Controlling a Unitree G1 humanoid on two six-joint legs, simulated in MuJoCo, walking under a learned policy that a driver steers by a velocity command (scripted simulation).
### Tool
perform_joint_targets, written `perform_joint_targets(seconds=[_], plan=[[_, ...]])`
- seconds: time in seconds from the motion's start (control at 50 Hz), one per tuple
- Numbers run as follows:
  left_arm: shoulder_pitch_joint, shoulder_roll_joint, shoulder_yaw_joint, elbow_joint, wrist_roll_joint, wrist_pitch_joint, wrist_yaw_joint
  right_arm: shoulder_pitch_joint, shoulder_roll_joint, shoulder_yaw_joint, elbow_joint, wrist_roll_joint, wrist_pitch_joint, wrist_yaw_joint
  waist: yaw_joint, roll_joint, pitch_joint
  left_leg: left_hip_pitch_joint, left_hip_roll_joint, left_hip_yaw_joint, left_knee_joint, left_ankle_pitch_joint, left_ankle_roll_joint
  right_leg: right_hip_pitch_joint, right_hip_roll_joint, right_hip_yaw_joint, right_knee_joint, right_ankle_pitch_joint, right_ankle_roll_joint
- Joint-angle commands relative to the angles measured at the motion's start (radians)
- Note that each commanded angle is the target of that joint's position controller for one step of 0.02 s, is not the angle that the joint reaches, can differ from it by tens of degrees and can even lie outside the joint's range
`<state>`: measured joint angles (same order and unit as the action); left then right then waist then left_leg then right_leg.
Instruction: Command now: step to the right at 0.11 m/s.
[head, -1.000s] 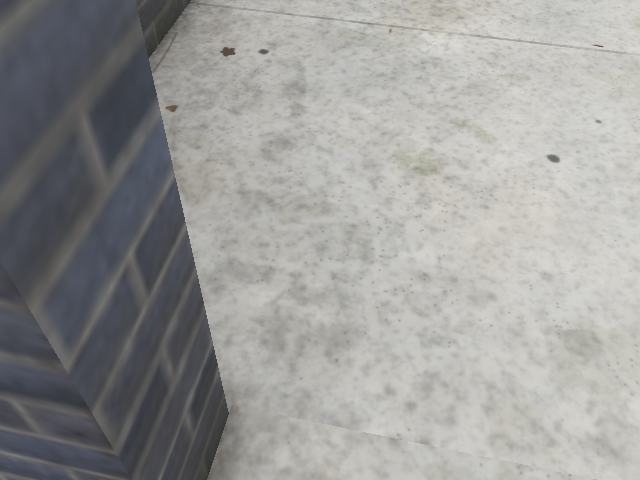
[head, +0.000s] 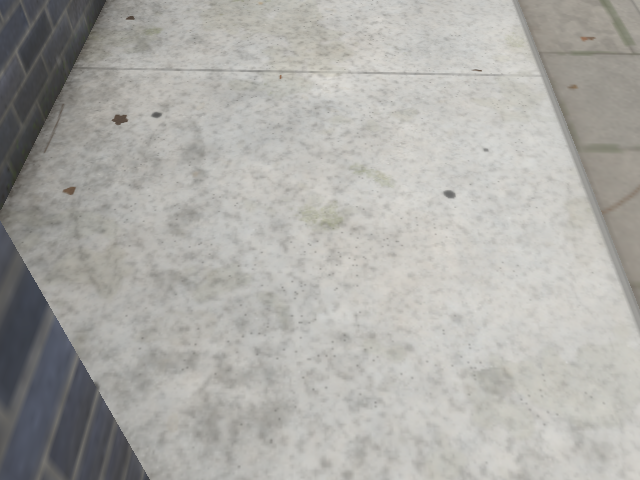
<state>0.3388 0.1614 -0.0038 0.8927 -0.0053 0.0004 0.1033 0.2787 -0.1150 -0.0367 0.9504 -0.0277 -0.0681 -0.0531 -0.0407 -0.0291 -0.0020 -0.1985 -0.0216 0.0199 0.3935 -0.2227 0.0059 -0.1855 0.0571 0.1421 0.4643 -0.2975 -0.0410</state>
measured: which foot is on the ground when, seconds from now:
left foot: down 0.00-1.00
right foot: down 0.00-1.00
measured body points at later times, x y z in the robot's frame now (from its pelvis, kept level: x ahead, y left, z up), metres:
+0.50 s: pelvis +0.00 -0.03 +0.00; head +0.01 -0.04 +0.45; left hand -0.01 +0.18 -0.15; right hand +0.01 -0.25 -0.15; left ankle -0.01 +0.12 -0.74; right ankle -0.04 -0.11 -0.74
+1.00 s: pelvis +0.00 -0.03 +0.00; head +0.01 -0.02 +0.45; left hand -0.02 +0.18 -0.15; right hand -0.01 -0.24 -0.15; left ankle -0.01 +0.12 -0.74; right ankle -0.04 -0.11 -0.74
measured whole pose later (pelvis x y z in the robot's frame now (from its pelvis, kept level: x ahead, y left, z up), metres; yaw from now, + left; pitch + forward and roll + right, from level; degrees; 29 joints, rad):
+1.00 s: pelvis +0.00 -0.03 +0.00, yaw -2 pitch +3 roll +1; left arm 0.46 0.08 0.00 0.96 -0.01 0.00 0.11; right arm 0.34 -0.10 -0.05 0.97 -0.01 0.00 -0.07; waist -0.06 -0.02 -0.03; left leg -0.21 0.06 0.06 0.38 -0.22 -0.04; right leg -0.19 0.12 0.15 0.41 -0.25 -0.07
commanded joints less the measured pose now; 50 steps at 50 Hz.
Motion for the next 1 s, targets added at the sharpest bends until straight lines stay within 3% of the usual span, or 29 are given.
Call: perform_joint_targets(seconds=[0.02,0.08,0.1,0.14,0.22,0.32,0.34,0.38,0.4,0.44,0.46,0.5,0.52,0.6,0.8,0.82,0.88,0.9,1.0], plan=[[0.061,0.070,0.019,-0.037,-0.011,-0.001,0.002,0.014,-0.077,-0.027,-0.036,0.013,-0.008,-0.014,0.006,0.044,0.019,-0.043,0.126,-0.080,-0.088,0.146,0.043,-0.001,-0.095,0.073,-0.054,0.298,-0.108],[0.071,0.058,0.018,-0.037,-0.009,-0.003,0.000,0.065,-0.073,-0.031,-0.013,0.012,0.002,-0.028,0.005,0.043,-0.004,-0.036,0.129,-0.066,-0.085,0.159,0.039,0.030,-0.096,0.077,-0.067,0.345,-0.107],[0.111,0.068,0.020,-0.015,-0.015,-0.009,0.011,0.076,-0.076,-0.033,-0.016,0.008,0.009,-0.025,-0.006,0.001,-0.014,-0.053,0.131,-0.058,-0.091,0.153,0.043,0.056,-0.103,0.080,-0.048,0.423,-0.103],[0.121,0.040,0.009,-0.006,-0.021,-0.004,0.019,0.076,-0.068,-0.030,-0.006,0.003,0.014,-0.011,-0.002,0.029,-0.044,-0.077,0.120,-0.042,-0.086,0.101,0.045,0.098,-0.117,0.094,-0.047,0.452,-0.118],[0.130,0.033,0.005,-0.001,-0.014,0.005,0.026,0.090,-0.054,-0.024,0.000,0.007,0.020,0.001,-0.007,0.020,-0.022,-0.107,0.124,-0.031,-0.086,0.050,0.039,0.090,-0.121,0.113,-0.060,0.485,-0.116],[0.143,0.011,0.002,0.001,-0.011,0.005,0.034,0.094,-0.055,-0.024,0.001,0.017,0.032,-0.005,-0.010,0.007,-0.003,-0.117,0.124,-0.019,-0.074,0.003,0.025,0.071,-0.121,0.133,-0.081,0.497,-0.103],[0.153,-0.002,0.001,0.014,-0.022,0.003,0.028,0.091,-0.052,-0.025,-0.001,0.022,0.039,-0.008,-0.014,-0.011,-0.005,-0.090,0.124,-0.025,-0.070,0.005,0.020,0.052,-0.111,0.120,-0.087,0.512,-0.094],[0.174,-0.009,0.002,0.025,-0.018,-0.002,0.025,0.100,-0.059,-0.029,-0.002,0.020,0.048,-0.015,-0.018,-0.015,0.005,-0.083,0.126,-0.021,-0.058,-0.006,0.017,0.042,-0.111,0.122,-0.099,0.506,-0.088],[0.192,-0.037,-0.004,0.034,-0.016,-0.001,0.024,0.089,-0.067,-0.032,-0.005,0.018,0.057,-0.011,-0.018,-0.034,0.018,-0.082,0.129,-0.017,-0.052,-0.003,0.014,0.028,-0.108,0.111,-0.096,0.531,-0.082],[0.199,-0.034,0.000,0.035,-0.015,-0.001,0.023,0.093,-0.060,-0.032,-0.004,0.019,0.064,-0.010,-0.022,-0.017,0.014,-0.080,0.128,-0.014,-0.050,-0.013,0.011,0.029,-0.108,0.116,-0.099,0.533,-0.080],[0.181,0.014,0.012,0.025,-0.013,-0.002,0.015,0.112,-0.071,-0.026,0.000,0.011,0.065,-0.003,-0.018,0.007,0.013,-0.086,0.131,-0.002,-0.044,-0.028,0.018,0.035,-0.121,0.134,-0.096,0.511,-0.091],[0.185,0.009,0.013,0.027,-0.012,-0.002,0.010,0.108,-0.062,-0.024,-0.001,0.016,0.067,0.000,-0.017,0.012,0.014,-0.083,0.133,0.002,-0.043,-0.036,0.021,0.026,-0.123,0.148,-0.106,0.475,-0.094],[0.217,0.025,0.021,0.041,-0.027,-0.007,0.006,0.109,-0.061,-0.023,-0.001,0.013,0.067,0.002,-0.018,0.014,0.016,-0.087,0.131,0.007,-0.035,-0.049,0.023,0.034,-0.122,0.154,-0.106,0.470,-0.092],[0.230,0.002,0.019,0.048,-0.019,-0.009,0.002,0.110,-0.062,-0.020,0.002,0.018,0.068,0.004,-0.014,0.002,0.033,-0.093,0.136,0.008,-0.036,-0.051,0.027,0.022,-0.120,0.153,-0.111,0.439,-0.092],[0.258,-0.002,0.024,0.059,-0.019,-0.007,-0.002,0.129,-0.068,-0.018,0.000,0.015,0.066,-0.001,-0.011,0.005,0.043,-0.079,0.143,0.011,-0.054,-0.031,0.033,0.017,-0.111,0.131,-0.098,0.440,-0.100],[0.234,-0.024,0.016,0.049,-0.003,-0.003,0.000,0.130,-0.069,-0.017,-0.001,0.018,0.067,-0.005,-0.008,-0.003,0.044,-0.072,0.146,0.007,-0.061,-0.021,0.031,0.003,-0.110,0.125,-0.098,0.430,-0.099],[0.241,-0.012,0.019,0.052,-0.006,-0.001,0.000,0.137,-0.070,-0.017,-0.006,0.014,0.067,-0.009,-0.008,0.005,0.040,-0.056,0.149,0.007,-0.065,-0.008,0.032,-0.005,-0.108,0.119,-0.093,0.429,-0.102],[0.263,-0.045,0.013,0.064,-0.008,0.000,0.008,0.124,-0.056,-0.024,-0.010,0.020,0.067,-0.017,-0.014,-0.012,0.043,-0.047,0.150,-0.005,-0.072,0.001,0.026,-0.016,-0.096,0.107,-0.098,0.435,-0.092],[0.236,-0.005,0.026,0.050,-0.009,-0.003,0.012,0.148,-0.046,-0.027,0.000,0.018,0.060,-0.032,-0.020,0.046,0.030,-0.035,0.150,-0.009,-0.082,0.004,0.025,-0.016,-0.094,0.109,-0.099,0.383,-0.100]])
